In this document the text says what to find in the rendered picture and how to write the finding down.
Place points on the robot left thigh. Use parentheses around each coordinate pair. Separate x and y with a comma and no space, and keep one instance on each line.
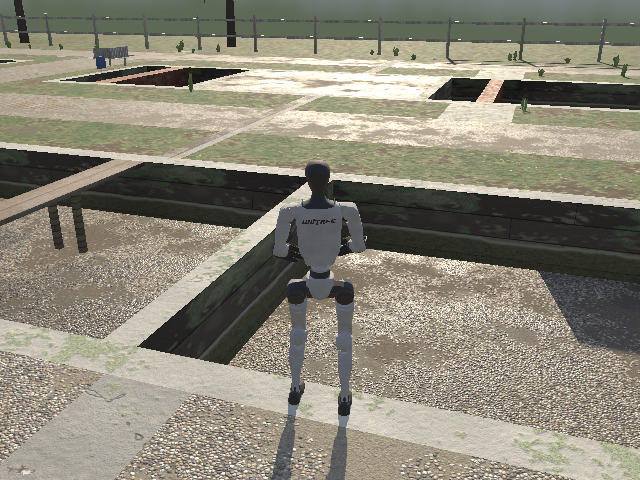
(297,300)

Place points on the robot left upper arm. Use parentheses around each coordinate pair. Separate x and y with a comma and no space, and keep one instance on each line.
(287,214)

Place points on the right robot foot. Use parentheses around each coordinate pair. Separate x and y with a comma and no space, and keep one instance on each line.
(344,407)

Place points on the right robot hand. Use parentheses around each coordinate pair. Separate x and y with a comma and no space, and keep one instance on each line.
(344,249)

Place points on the robot right upper arm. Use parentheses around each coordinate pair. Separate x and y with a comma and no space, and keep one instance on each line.
(350,213)

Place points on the left robot hand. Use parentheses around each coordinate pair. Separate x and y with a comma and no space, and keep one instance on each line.
(293,255)

